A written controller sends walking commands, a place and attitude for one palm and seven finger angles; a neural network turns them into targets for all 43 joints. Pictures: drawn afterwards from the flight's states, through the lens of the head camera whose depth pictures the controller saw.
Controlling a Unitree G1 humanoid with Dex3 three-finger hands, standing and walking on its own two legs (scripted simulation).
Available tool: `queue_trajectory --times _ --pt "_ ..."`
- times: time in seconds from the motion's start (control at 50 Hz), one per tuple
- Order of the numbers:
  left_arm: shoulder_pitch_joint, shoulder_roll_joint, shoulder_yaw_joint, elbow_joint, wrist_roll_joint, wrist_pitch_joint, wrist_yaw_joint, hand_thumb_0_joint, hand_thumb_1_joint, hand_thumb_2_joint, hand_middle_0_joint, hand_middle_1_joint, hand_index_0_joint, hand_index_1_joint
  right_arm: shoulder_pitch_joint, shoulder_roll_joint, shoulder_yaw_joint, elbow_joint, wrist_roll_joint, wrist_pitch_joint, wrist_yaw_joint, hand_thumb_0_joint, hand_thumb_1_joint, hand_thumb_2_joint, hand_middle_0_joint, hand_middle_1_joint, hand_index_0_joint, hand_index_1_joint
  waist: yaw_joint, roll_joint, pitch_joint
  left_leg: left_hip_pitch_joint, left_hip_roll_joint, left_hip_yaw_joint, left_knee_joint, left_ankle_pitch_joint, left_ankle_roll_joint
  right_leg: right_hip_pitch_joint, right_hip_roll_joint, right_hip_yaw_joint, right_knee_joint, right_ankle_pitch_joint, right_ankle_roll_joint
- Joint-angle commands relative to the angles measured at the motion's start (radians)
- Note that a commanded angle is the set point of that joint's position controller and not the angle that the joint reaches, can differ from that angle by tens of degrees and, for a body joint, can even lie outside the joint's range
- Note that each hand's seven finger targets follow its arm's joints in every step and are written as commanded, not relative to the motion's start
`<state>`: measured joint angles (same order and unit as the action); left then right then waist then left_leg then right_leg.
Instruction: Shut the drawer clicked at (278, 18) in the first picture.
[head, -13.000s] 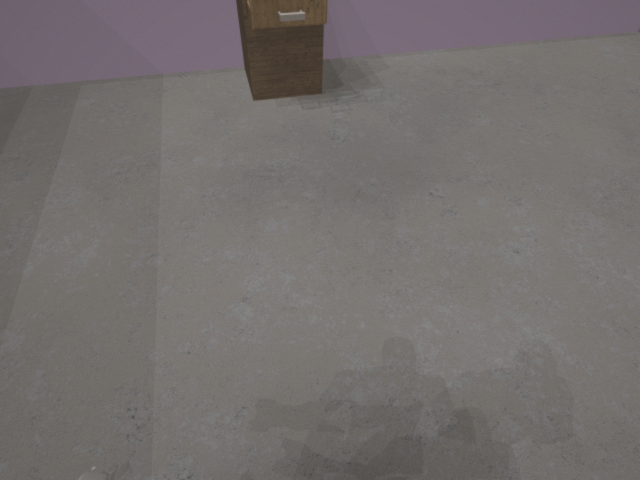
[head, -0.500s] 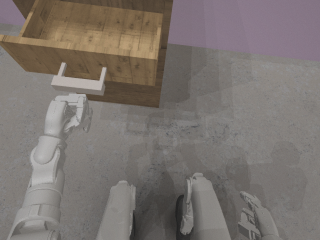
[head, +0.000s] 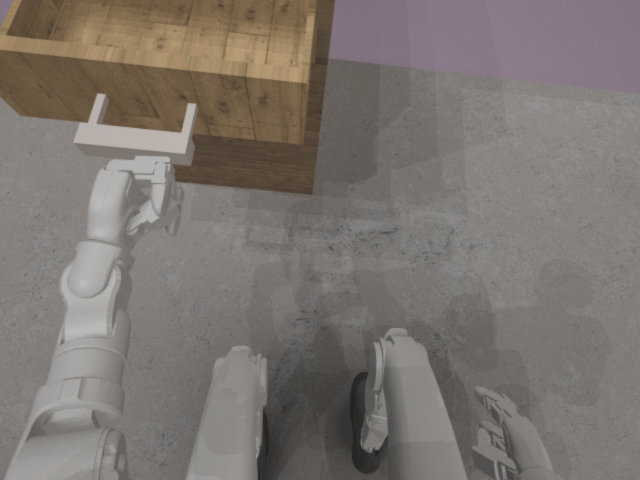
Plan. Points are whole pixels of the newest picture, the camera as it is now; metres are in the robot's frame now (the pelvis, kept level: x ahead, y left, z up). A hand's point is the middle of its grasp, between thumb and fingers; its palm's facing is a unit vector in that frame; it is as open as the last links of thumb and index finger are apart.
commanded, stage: bring the fist close to the handle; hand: left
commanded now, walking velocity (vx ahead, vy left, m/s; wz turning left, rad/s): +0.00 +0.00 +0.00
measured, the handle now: (141, 126) +0.53 +0.22 +0.00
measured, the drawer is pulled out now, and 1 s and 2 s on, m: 0.15 0.08 0.00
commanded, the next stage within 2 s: push the drawer shut in 0.14 s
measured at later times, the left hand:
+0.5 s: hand (171, 190) +0.45 +0.18 -0.01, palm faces -0.13 -0.99 -0.06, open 3.1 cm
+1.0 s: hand (180, 141) +0.51 +0.17 -0.01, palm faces -0.13 -0.99 -0.05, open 3.1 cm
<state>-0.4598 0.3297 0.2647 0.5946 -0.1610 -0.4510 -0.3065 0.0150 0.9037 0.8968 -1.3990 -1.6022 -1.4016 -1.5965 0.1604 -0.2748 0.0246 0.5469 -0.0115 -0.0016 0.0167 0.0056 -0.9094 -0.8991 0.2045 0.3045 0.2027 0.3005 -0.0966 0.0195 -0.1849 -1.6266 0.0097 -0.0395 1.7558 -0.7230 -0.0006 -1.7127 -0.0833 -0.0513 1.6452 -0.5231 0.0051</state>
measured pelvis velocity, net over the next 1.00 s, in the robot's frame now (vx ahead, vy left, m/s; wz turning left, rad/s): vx -0.01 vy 0.01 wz -0.02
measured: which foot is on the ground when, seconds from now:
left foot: down 0.00-1.00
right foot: down 0.00-1.00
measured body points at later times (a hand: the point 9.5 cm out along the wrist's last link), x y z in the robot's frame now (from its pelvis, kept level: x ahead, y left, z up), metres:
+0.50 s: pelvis +0.00 +0.00 +0.00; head +0.19 +0.03 +0.40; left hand +0.45 +0.23 +0.00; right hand +0.14 -0.27 -0.12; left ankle +0.03 +0.12 -0.50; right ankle +0.10 -0.13 -0.50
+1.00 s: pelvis -0.01 +0.01 -0.02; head +0.20 +0.04 +0.38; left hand +0.51 +0.23 +0.00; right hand +0.05 -0.27 -0.13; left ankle +0.03 +0.12 -0.50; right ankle +0.10 -0.13 -0.50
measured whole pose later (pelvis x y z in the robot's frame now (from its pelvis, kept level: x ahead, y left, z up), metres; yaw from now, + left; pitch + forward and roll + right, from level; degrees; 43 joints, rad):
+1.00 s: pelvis -0.01 +0.01 -0.02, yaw -1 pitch +35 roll -5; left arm -0.91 0.50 0.35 1.03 -0.06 -0.48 -0.30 -0.01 0.82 0.91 -1.40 -1.60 -1.40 -1.60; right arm 0.22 -0.28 0.07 0.59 -0.05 0.05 0.02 0.00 -0.91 -0.90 0.21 0.30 0.20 0.30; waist -0.19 0.02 -0.16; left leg -1.73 0.00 -0.06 1.81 -0.70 0.01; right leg -1.79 -0.08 -0.07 1.67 -0.49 0.01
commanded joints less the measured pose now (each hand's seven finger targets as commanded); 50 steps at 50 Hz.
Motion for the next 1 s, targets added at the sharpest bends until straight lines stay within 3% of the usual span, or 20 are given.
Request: queue_trajectory --times 0.0,0.02,0.04,0.16,0.2,0.26,0.32,0.42,0.46,0.66,0.68,0.72,0.78,0.84,0.92,0.96,0.98 --pt "-0.263 0.203 0.076 -0.206 -0.02 -0.075 0.009 0.0 0.9 0.9 -1.4 -1.6 -1.4 -1.6 0.101 -0.171 -0.073 -0.094 0.003 -0.038 -0.017 0.0 -0.9 -0.9 0.2 0.3 0.2 0.3 -0.012 0.06 -0.603 0.235 -0.033 0.003 -0.252 0.288 0.024 0.528 0.062 0.031 -0.176 0.118 -0.031" --pt "-0.256 0.214 0.084 -0.194 -0.018 -0.079 0.007 0.0 0.9 0.9 -1.4 -1.6 -1.4 -1.6 0.1 -0.173 -0.072 -0.092 0.003 -0.038 -0.018 0.0 -0.9 -0.9 0.2 0.3 0.2 0.3 -0.011 0.055 -0.595 0.234 -0.032 0.002 -0.253 0.289 0.023 0.521 0.062 0.028 -0.172 0.115 -0.032" --pt "-0.276 0.184 0.055 -0.2 -0.018 -0.083 0.003 0.0 0.9 0.9 -1.4 -1.6 -1.4 -1.6 0.099 -0.172 -0.073 -0.088 0.002 -0.04 -0.018 0.0 -0.9 -0.9 0.2 0.3 0.2 0.3 -0.024 0.066 -0.591 0.248 -0.031 -0.001 -0.252 0.292 0.023 0.502 0.063 0.025 -0.173 0.119 -0.032" --pt "-0.241 0.168 0.041 -0.157 -0.022 -0.08 -0.017 0.0 0.9 0.9 -1.4 -1.6 -1.4 -1.6 0.103 -0.177 -0.075 -0.086 0.005 -0.041 -0.016 0.0 -0.9 -0.9 0.2 0.3 0.2 0.3 -0.017 0.082 -0.568 0.26 -0.031 -0.001 -0.262 0.298 0.018 0.484 0.061 0.019 -0.173 0.123 -0.035" --pt "-0.254 0.16 0.033 -0.145 -0.019 -0.075 -0.016 0.0 0.9 0.9 -1.4 -1.6 -1.4 -1.6 0.105 -0.181 -0.075 -0.083 0.005 -0.039 -0.015 0.0 -0.9 -0.9 0.2 0.3 0.2 0.3 -0.024 0.082 -0.559 0.275 -0.028 -0.009 -0.264 0.298 0.017 0.455 0.064 0.011 -0.167 0.12 -0.036" --pt "-0.316 0.186 0.051 -0.134 -0.014 -0.079 -0.001 0.0 0.9 0.9 -1.4 -1.6 -1.4 -1.6 0.106 -0.179 -0.073 -0.08 0.004 -0.037 -0.018 0.0 -0.9 -0.9 0.2 0.3 0.2 0.3 -0.035 0.062 -0.544 0.24 -0.032 -0.005 -0.255 0.282 0.022 0.473 0.062 0.018 -0.173 0.113 -0.033" --pt "-0.402 0.223 0.071 -0.114 -0.001 -0.096 0.009 0.0 0.9 0.9 -1.4 -1.6 -1.4 -1.6 0.114 -0.181 -0.071 -0.068 -0.003 -0.039 -0.025 0.0 -0.9 -0.9 0.2 0.3 0.2 0.3 -0.045 0.092 -0.558 0.253 -0.033 -0.009 -0.244 0.29 0.02 0.453 0.061 0.016 -0.161 0.117 -0.034" --pt "-0.481 0.233 0.066 -0.076 0.008 -0.102 0.004 0.0 0.9 0.9 -1.4 -1.6 -1.4 -1.6 0.129 -0.189 -0.069 -0.059 -0.009 -0.033 -0.025 0.0 -0.9 -0.9 0.2 0.3 0.2 0.3 -0.058 0.109 -0.602 0.285 -0.032 -0.018 -0.235 0.326 0.018 0.436 0.063 0.009 -0.146 0.139 -0.036" --pt "-0.511 0.211 0.046 -0.064 0.008 -0.096 0.003 0.0 0.9 0.9 -1.4 -1.6 -1.4 -1.6 0.136 -0.188 -0.07 -0.053 -0.01 -0.03 -0.023 0.0 -0.9 -0.9 0.2 0.3 0.2 0.3 -0.064 0.134 -0.604 0.305 -0.032 -0.021 -0.239 0.329 0.015 0.423 0.061 0.004 -0.149 0.138 -0.036" --pt "-0.728 0.28 0.072 0.09 0.038 -0.087 0.012 0.0 0.9 0.9 -1.4 -1.6 -1.4 -1.6 0.171 -0.196 -0.054 -0.021 -0.02 -0.011 -0.026 0.0 -0.9 -0.9 0.2 0.3 0.2 0.3 -0.106 0.131 -0.576 0.25 -0.037 -0.027 -0.227 0.26 0.024 0.392 0.063 0.0 -0.149 0.093 -0.034" --pt "-0.76 0.279 0.068 0.088 0.038 -0.092 0.013 0.0 0.9 0.9 -1.4 -1.6 -1.4 -1.6 0.174 -0.195 -0.052 -0.023 -0.022 -0.01 -0.025 0.0 -0.9 -0.9 0.2 0.3 0.2 0.3 -0.108 0.155 -0.593 0.261 -0.041 -0.027 -0.224 0.271 0.025 0.386 0.064 0.0 -0.144 0.098 -0.036" --pt "-0.778 0.307 0.09 0.126 0.047 -0.094 0.014 0.0 0.9 0.9 -1.4 -1.6 -1.4 -1.6 0.185 -0.199 -0.051 -0.016 -0.027 -0.003 -0.023 0.0 -0.9 -0.9 0.2 0.3 0.2 0.3 -0.109 0.154 -0.616 0.267 -0.039 -0.031 -0.22 0.28 0.023 0.386 0.064 -0.003 -0.137 0.104 -0.036" --pt "-0.802 0.298 0.085 0.145 0.05 -0.099 0.013 0.0 0.9 0.9 -1.4 -1.6 -1.4 -1.6 0.195 -0.198 -0.049 -0.023 -0.03 0.007 -0.018 0.0 -0.9 -0.9 0.2 0.3 0.2 0.3 -0.119 0.156 -0.629 0.277 -0.039 -0.036 -0.219 0.297 0.025 0.38 0.068 -0.006 -0.135 0.114 -0.037" --pt "-0.837 0.348 0.113 0.189 0.064 -0.096 0.014 0.0 0.9 0.9 -1.4 -1.6 -1.4 -1.6 0.202 -0.202 -0.041 -0.017 -0.032 0.022 -0.014 0.0 -0.9 -0.9 0.2 0.3 0.2 0.3 -0.118 0.16 -0.596 0.231 -0.037 -0.029 -0.217 0.256 0.028 0.383 0.069 -0.001 -0.138 0.089 -0.035" --pt "-0.883 0.373 0.127 0.248 0.08 -0.087 0.019 0.0 0.9 0.9 -1.4 -1.6 -1.4 -1.6 0.216 -0.204 -0.035 -0.017 -0.035 0.038 -0.012 0.0 -0.9 -0.9 0.2 0.3 0.2 0.3 -0.137 0.16 -0.578 0.201 -0.036 -0.03 -0.21 0.232 0.033 0.367 0.073 -0.002 -0.136 0.074 -0.034" --pt "-0.914 0.405 0.146 0.254 0.086 -0.083 0.02 0.0 0.9 0.9 -1.4 -1.6 -1.4 -1.6 0.226 -0.208 -0.032 -0.017 -0.038 0.045 -0.012 0.0 -0.9 -0.9 0.2 0.3 0.2 0.3 -0.142 0.146 -0.591 0.186 -0.035 -0.03 -0.198 0.232 0.037 0.377 0.074 0.001 -0.131 0.076 -0.032" --pt "-0.932 0.419 0.154 0.238 0.089 -0.087 0.02 0.0 0.9 0.9 -1.4 -1.6 -1.4 -1.6 0.226 -0.205 -0.029 -0.023 -0.04 0.047 -0.013 0.0 -0.9 -0.9 0.2 0.3 0.2 0.3 -0.143 0.172 -0.607 0.208 -0.036 -0.033 -0.199 0.254 0.036 0.371 0.075 -0.002 -0.125 0.09 -0.035"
